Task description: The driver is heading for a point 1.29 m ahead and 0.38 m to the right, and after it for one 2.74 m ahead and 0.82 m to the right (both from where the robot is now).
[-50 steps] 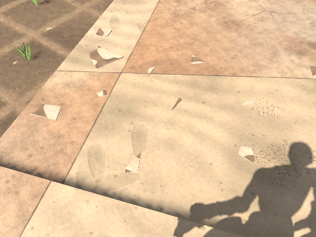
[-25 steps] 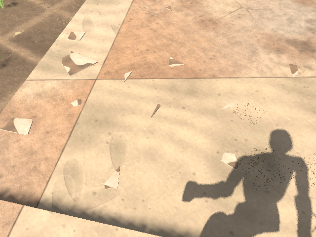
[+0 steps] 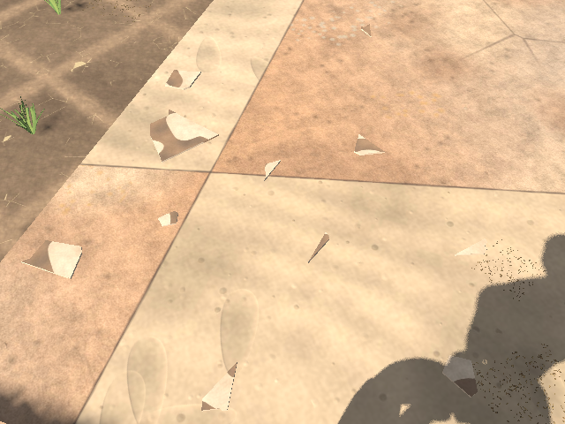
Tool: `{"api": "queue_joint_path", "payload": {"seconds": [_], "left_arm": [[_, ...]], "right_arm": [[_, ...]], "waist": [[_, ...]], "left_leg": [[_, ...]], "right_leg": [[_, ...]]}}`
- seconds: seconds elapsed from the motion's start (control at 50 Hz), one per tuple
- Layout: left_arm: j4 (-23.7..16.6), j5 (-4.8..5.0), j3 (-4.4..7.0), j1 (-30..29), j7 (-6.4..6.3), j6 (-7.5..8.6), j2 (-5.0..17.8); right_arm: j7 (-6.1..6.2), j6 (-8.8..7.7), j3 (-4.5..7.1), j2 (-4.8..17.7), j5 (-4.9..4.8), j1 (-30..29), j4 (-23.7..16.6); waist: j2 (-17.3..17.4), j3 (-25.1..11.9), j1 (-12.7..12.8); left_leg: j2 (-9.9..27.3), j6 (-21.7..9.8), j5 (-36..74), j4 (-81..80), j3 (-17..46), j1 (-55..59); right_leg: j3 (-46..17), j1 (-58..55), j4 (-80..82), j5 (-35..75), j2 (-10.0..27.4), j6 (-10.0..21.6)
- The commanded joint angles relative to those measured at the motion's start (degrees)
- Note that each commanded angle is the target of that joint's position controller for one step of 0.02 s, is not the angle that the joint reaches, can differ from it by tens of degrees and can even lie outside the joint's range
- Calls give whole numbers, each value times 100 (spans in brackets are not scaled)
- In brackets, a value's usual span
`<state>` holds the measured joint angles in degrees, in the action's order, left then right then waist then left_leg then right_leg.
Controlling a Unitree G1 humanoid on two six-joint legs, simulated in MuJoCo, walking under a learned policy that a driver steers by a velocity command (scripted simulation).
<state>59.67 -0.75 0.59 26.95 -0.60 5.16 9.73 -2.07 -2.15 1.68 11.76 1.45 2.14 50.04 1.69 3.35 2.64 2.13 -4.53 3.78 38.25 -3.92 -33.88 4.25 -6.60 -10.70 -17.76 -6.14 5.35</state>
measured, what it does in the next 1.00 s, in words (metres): goes down, turning right: left foot, then right foot 0.12 m lower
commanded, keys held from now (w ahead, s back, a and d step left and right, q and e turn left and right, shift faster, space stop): w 0.08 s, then w+e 0.92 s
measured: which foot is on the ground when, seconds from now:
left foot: up 0.00-0.04, down 0.06-0.60, up 0.62-1.00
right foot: down 0.00-0.08, up 0.10-0.58, down 0.60-1.00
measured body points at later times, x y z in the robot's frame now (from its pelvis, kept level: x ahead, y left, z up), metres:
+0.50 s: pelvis +0.27 -0.01 -0.03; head +0.30 -0.03 +0.42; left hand +0.48 +0.20 -0.15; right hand +0.20 -0.26 -0.18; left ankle +0.14 +0.08 -0.73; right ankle +0.42 -0.15 -0.74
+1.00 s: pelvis +0.57 -0.08 -0.12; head +0.60 -0.09 +0.32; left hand +0.66 +0.18 -0.27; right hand +0.67 -0.38 -0.22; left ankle +0.74 -0.03 -0.84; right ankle +0.44 -0.12 -0.85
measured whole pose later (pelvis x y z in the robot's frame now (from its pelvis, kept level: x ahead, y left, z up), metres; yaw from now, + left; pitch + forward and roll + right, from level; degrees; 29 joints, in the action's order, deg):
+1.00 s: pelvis +0.57 -0.08 -0.12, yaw -28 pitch +1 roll -2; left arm 54.8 -0.8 4.5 21.8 0.4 2.1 15.0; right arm -0.9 -3.6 0.9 12.7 1.5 -0.3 46.0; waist 0.7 3.3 5.3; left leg 2.4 0.8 -6.3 34.0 1.6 -29.1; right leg -6.9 3.8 -25.1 -21.1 -7.9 4.8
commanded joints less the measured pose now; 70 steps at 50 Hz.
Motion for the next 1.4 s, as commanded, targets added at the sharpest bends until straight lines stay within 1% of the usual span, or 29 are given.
{"api": "queue_joint_path", "payload": {"seconds": [0.02,0.06,0.08,0.1,0.12,0.14,0.16,0.26,0.34,0.42,0.5,0.54,0.6,0.62,0.64,0.66,0.68,0.7,0.76,0.84,0.94,1.0,1.02,1.04,1.06,1.08,1.12,1.2,1.4], "left_arm": [[-294,-72,169,-221,-77,36,920],[-311,-73,204,-439,-61,-6,1007],[-382,-35,185,-330,-36,5,855],[-346,3,117,433,-9,28,302],[-390,37,192,370,-15,28,677],[-517,35,305,-266,-17,18,1016],[-548,49,339,-466,13,-25,982],[-798,-237,377,-946,211,-552,649],[-1129,-97,373,-1944,334,-372,550],[-1204,-58,369,-2403,427,-332,599],[-1441,-170,295,-3226,467,-371,594],[-1349,-253,263,-3046,489,-344,633],[-404,-410,473,-412,356,-256,1028],[-212,-371,652,25,318,-239,1554],[-357,-156,688,483,328,-242,1788],[-519,-52,691,746,247,-330,1776],[-582,-174,696,550,32,-454,1876],[-751,-105,541,-298,-72,-402,1359],[-842,58,478,-1106,-68,-178,1317],[-781,52,511,-1104,69,-98,1280],[-733,7,522,-533,101,-241,1288],[-875,-39,589,-819,74,-252,1504],[-921,-41,564,-866,88,-208,1393],[-1124,10,456,-824,99,-127,979],[-1313,116,442,-277,108,-141,799],[-1099,-48,483,-335,72,-258,1192],[-1120,-99,465,-774,199,-290,1016],[-1090,-151,416,-810,297,-405,863],[-1597,-115,158,-2653,389,-337,661]], "right_arm": [[70,-79,216,675,58,826,107],[135,-143,345,825,84,2325,648],[180,-184,493,1273,144,2934,817],[135,-172,504,1313,76,2693,694],[93,-173,463,1171,-95,2305,566],[77,-227,382,871,-112,1709,398],[64,-270,332,693,-86,1401,390],[165,-559,387,945,40,1609,648],[209,-733,314,739,-24,1534,703],[288,-763,231,675,51,1865,727],[392,-594,136,586,117,2510,876],[452,-465,124,668,121,2600,902],[436,-256,183,906,-13,2402,878],[354,-258,199,669,-67,2613,823],[358,-267,155,667,-197,2715,545],[345,-290,146,846,-195,2074,224],[295,-373,70,716,-131,1575,-54],[270,-437,116,913,20,1119,-70],[168,-139,141,733,233,1004,-130],[122,-115,21,425,34,742,-300],[133,-146,61,617,-32,-241,-660],[156,-239,150,818,5,448,-541],[200,-322,232,1025,65,1183,-337],[281,-380,345,1517,163,2095,-297],[310,-264,444,1942,145,2001,-284],[309,-179,359,1410,82,1566,-411],[253,-171,207,796,42,990,-487],[183,-391,209,746,-15,1276,-216],[133,-381,286,964,-45,2089,282]], "waist": [[-494,-196,-620],[-454,-586,-1237],[215,-792,-1430],[1238,-1415,-784],[753,-1144,-748],[54,-457,-592],[-65,-12,-435],[-159,225,-141],[114,277,-235],[13,276,-502],[-52,815,-921],[-188,804,-854],[-522,-420,319],[-1534,-869,255],[-1478,-2093,414],[-786,-2726,814],[-916,-2300,675],[32,-1318,338],[187,-231,-400],[-400,-448,-389],[-448,-247,41],[-446,-241,-428],[-111,-554,-769],[705,-1368,-1097],[1984,-1681,-641],[866,-971,-493],[127,-121,-340],[476,-260,-177],[493,-27,-514]], "left_leg": [[-360,-335,-742,350,-115,1332],[-504,-595,-1113,-364,-2,2913],[342,-967,-924,-1044,937,3958],[1738,-1504,-862,-1256,2985,5067],[1965,-1888,-1054,-1981,3870,4738],[1847,-1670,-1177,-2193,3128,3969],[1736,-1480,-862,-2377,2611,3115],[1293,-1062,-409,-2757,1110,2285],[626,-421,-1316,-2699,75,2230],[772,-260,-1943,-2060,-277,2387],[912,-241,-1916,-1164,-273,3100],[920,-244,-1291,-292,-338,3372],[583,-190,274,3254,-683,2739],[-77,-21,-3897,5565,-874,621],[-24,80,-4865,6760,-14,-1381],[110,194,-4350,6854,338,-2123],[102,259,-3697,6596,412,-2800],[468,326,-2450,5097,637,-2595],[606,775,-2233,2883,598,-240],[331,682,-907,965,379,728],[37,578,-700,-90,462,732],[-171,445,-1280,-802,513,1999],[-30,312,-1518,-1129,719,2968],[1359,16,-2547,-1487,2124,4106],[2402,-563,-3398,-2426,4635,4760],[2276,-595,-4254,-2429,4447,4109],[1659,-419,-3197,-2600,2901,2921],[1197,-425,-894,-2732,1522,2558],[1053,-479,-228,-2903,444,2791]], "right_leg": [[-228,516,-1046,6070,1713,336],[-284,1076,-3037,5960,1583,318],[-102,2068,-4946,4087,1144,182],[-106,3613,-7011,-1229,254,-26],[-679,4600,-7356,-1123,212,31],[-949,4705,-6897,-540,682,41],[-975,4363,-6410,-378,853,20],[-712,3901,-5313,618,1121,-195],[-507,3916,-3303,3050,1016,-176],[-324,3474,-2268,4513,935,-27],[-130,4047,-1494,4250,918,-33],[6,3842,-1082,3877,875,-12],[331,1016,-657,3534,524,451],[-391,-995,-1951,5777,1276,841],[-1797,-3204,-3342,7634,2497,1587],[-2778,-3437,-2611,5869,2864,1996],[-3633,-2757,-1394,2378,3004,2082],[-3292,-1426,-815,1216,2743,1615],[-2425,1895,-377,3140,1994,1441],[-1548,2188,-547,3968,1192,1054],[-2154,1576,-807,2711,1317,779],[-2457,1942,-1419,2235,1250,541],[-2203,2286,-2396,2108,848,388],[-1466,2823,-4132,1066,335,182],[-932,4366,-5313,-1748,-327,81],[-1023,4756,-5911,-1407,273,105],[-991,4500,-5659,-418,619,14],[-978,4014,-5315,208,692,-207],[-106,3586,-2579,1094,843,-399]]}}
Next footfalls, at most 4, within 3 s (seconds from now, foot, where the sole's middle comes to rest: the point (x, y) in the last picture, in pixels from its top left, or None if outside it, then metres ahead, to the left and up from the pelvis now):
0.06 left None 0.17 0.08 -0.77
0.60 right None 0.48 -0.14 -0.89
1.02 left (329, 322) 0.78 -0.05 -0.89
1.52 right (440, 312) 0.82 -0.37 -0.89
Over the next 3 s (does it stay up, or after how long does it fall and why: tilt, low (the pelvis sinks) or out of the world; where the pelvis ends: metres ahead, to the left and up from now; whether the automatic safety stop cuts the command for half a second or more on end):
stays up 1.47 -0.48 -0.11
